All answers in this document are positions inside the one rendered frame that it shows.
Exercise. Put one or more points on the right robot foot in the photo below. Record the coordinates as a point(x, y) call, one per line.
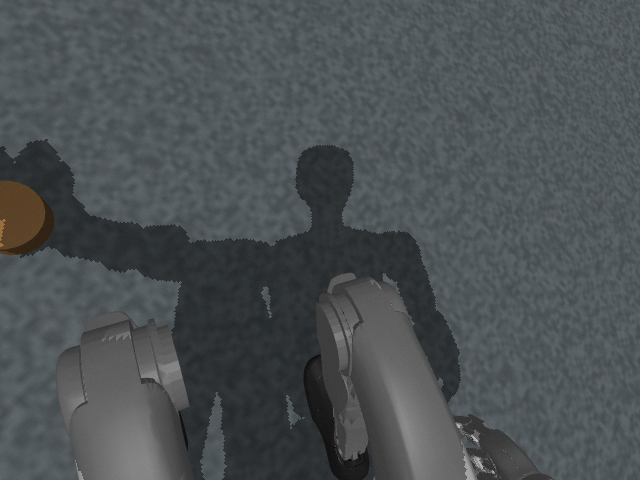
point(321, 410)

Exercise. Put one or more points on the right robot hand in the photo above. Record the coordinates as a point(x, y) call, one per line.
point(500, 457)

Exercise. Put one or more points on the tin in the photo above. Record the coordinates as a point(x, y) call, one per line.
point(26, 220)

